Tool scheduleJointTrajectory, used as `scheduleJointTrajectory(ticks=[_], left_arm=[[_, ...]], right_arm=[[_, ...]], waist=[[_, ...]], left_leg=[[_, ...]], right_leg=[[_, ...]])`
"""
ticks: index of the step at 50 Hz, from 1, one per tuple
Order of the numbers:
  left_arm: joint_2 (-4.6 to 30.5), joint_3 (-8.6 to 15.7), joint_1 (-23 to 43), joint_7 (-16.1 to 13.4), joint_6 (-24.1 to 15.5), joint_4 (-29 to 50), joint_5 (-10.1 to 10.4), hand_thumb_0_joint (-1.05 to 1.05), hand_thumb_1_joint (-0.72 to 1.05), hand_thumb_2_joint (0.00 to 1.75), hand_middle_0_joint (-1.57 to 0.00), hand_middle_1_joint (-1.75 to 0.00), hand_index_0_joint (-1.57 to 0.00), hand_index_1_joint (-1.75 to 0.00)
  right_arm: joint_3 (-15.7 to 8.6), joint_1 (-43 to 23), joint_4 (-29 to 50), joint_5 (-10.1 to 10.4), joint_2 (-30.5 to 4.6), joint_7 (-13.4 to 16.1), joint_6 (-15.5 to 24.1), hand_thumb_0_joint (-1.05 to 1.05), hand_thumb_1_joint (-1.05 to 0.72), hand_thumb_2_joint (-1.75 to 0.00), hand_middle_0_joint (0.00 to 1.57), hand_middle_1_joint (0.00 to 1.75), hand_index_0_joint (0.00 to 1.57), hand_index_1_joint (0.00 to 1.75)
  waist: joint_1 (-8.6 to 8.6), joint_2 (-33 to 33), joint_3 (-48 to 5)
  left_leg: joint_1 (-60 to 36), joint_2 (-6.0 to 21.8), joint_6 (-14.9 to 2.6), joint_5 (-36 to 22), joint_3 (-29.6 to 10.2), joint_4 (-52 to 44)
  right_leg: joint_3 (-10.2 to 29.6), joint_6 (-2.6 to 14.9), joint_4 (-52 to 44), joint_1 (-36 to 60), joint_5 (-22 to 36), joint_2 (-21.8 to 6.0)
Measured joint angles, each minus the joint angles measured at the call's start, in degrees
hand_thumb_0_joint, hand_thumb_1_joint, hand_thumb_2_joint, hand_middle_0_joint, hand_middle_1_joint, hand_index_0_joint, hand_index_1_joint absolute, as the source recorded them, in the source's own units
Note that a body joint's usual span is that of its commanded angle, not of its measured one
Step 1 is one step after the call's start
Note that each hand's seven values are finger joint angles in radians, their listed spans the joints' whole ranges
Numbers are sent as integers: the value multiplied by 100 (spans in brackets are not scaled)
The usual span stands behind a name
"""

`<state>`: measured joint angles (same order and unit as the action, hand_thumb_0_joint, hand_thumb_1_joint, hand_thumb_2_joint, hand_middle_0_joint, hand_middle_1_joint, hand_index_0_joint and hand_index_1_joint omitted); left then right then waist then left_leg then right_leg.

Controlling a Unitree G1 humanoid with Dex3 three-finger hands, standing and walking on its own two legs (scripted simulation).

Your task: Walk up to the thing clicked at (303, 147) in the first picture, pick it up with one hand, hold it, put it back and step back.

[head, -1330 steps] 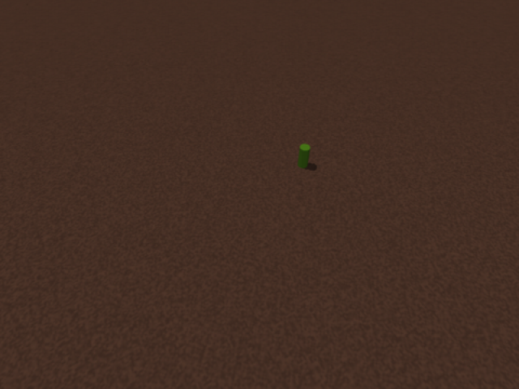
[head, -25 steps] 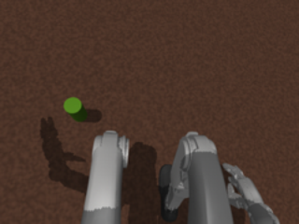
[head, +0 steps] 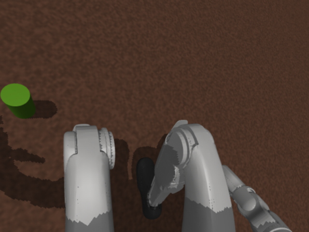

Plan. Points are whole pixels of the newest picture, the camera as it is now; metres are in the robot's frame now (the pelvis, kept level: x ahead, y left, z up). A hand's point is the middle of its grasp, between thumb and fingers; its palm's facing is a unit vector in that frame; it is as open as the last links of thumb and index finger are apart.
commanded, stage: close in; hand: left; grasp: from the side
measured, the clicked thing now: (20, 102) +0.42 +0.29 -0.23
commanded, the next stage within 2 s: close in 0.52 s
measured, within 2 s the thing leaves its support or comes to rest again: leaves its support in 1.82 s
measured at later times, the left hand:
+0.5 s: hand (11, 120) +0.36 +0.30 -0.18, palm faces +0.35 -0.94 -0.01, open 17.7 cm
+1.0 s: hand (19, 110) +0.39 +0.29 -0.20, palm faces +0.39 -0.92 -0.02, open 13.4 cm
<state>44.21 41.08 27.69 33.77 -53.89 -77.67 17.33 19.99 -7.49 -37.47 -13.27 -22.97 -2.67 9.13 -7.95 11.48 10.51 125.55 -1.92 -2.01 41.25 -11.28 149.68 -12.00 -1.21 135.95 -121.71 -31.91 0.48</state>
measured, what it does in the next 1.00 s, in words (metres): stands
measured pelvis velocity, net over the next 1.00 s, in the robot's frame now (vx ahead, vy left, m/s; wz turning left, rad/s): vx -0.01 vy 0.01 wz -0.08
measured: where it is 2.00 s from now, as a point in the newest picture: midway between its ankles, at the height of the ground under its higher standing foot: (117, 211)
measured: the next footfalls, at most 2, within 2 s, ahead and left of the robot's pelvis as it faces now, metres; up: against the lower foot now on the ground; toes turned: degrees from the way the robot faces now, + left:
none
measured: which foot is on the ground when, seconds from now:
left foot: down 0.00-1.00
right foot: down 0.00-1.00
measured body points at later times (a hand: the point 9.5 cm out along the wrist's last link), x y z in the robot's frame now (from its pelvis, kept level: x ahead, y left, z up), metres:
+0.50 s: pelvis -0.02 +0.01 -0.02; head +0.18 +0.19 +0.34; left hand +0.33 +0.35 -0.18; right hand +0.15 -0.25 -0.03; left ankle +0.08 +0.11 -0.26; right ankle +0.15 -0.12 -0.26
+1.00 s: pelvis -0.01 +0.01 -0.02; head +0.21 +0.20 +0.32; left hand +0.36 +0.34 -0.20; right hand +0.16 -0.24 -0.04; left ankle +0.08 +0.11 -0.26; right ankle +0.15 -0.12 -0.26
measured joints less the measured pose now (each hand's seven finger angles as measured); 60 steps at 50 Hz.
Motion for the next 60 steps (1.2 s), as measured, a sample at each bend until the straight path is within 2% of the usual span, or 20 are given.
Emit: scheduleJointTrajectory(ticks=[3, 7, 13, 17, 22, 27, 30, 36, 42, 50, 60], left_arm=[[-168, -133, 9, -366, -251, -239, -126, -1, -60, 3, -7, -8, -6, -8], [-259, -147, 27, -1028, -638, -379, -379, -1, -61, 2, -8, -8, -7, -8], [-130, -240, 54, -1906, -1076, -392, -715, -1, -61, 2, -8, -8, -8, -7], [19, -515, -11, -2214, -1161, -490, -810, -1, -61, 1, -8, -8, -8, -7], [19, -870, -51, -2458, -1277, -577, -838, -1, -61, 1, -8, -8, -8, -6], [-46, -855, 0, -2837, -1496, -743, -813, -1, -61, 2, -7, -7, -8, -6], [-21, -800, 55, -3060, -1623, -812, -894, -1, -59, 4, -7, -8, -7, -6], [128, -755, 20, -3325, -1759, -839, -1139, -1, -51, 10, -8, -9, -8, -8], [183, -711, 39, -3569, -1816, -793, -1046, -1, -33, 21, -19, -17, -18, -17], [319, -1029, 277, -3615, -1737, -923, -1179, 0, -10, 37, -34, -32, -32, -32], [388, -909, 342, -3778, -1658, -992, -1293, 0, 10, 55, -52, -51, -51, -51]], right_arm=[[172, -91, 71, -94, 12, -99, -47, 0, -93, -91, 21, 30, 21, 30], [364, -172, 171, -234, 39, -232, -115, 0, -93, -91, 20, 30, 21, 30], [536, -153, 258, -416, 27, -421, -239, 0, -93, -91, 20, 30, 21, 30], [594, -88, 261, -514, -9, -498, -352, 0, -93, -91, 20, 30, 21, 30], [697, -26, 271, -573, -76, -579, -428, 0, -93, -91, 21, 30, 21, 30], [832, -53, 353, -656, -99, -652, -470, 0, -93, -91, 21, 30, 21, 30], [876, -102, 418, -713, -90, -668, -516, 0, -92, -90, 21, 30, 21, 30], [937, -265, 505, -810, -91, -671, -614, 0, -91, -90, 21, 30, 21, 30], [987, -389, 482, -854, -73, -679, -640, 0, -90, -90, 20, 30, 21, 30], [1054, -450, 480, -847, 40, -660, -672, 0, -89, -90, 20, 30, 21, 30], [1117, -381, 609, -863, 32, -674, -765, 0, -88, -90, 20, 30, 20, 30]], waist=[[-68, 63, 53], [-136, 209, 194], [-189, 351, 414], [-232, 336, 494], [-286, 313, 555], [-405, 380, 577], [-445, 458, 632], [-450, 541, 819], [-374, 567, 938], [-414, 554, 842], [-496, 598, 881]], left_leg=[[-47, 3, 7, -31, -90, 91], [-135, 1, 51, -65, -239, 216], [-166, -26, 70, -167, -389, 322], [-134, -22, 25, -226, -428, 349], [-127, 16, -36, -226, -453, 360], [-175, 26, -30, -143, -546, 411], [-215, 28, 2, -89, -617, 447], [-223, 32, 22, -47, -710, 503], [-224, 50, 15, -28, -730, 529], [-193, 83, -22, -8, -743, 530], [-250, 111, -26, 47, -811, 502]], right_leg=[[-71, -40, 27, 66, 71, 23], [-186, -57, 62, 164, 176, 53], [-307, -73, 61, 264, 302, 74], [-342, -98, 28, 291, 351, 100], [-367, -127, -22, 321, 366, 146], [-433, -156, -34, 365, 345, 177], [-482, -154, -33, 388, 339, 193], [-546, -177, -34, 394, 349, 219], [-558, -209, -32, 389, 362, 239], [-569, -224, -62, 363, 365, 270], [-621, -207, -146, 428, 350, 305]])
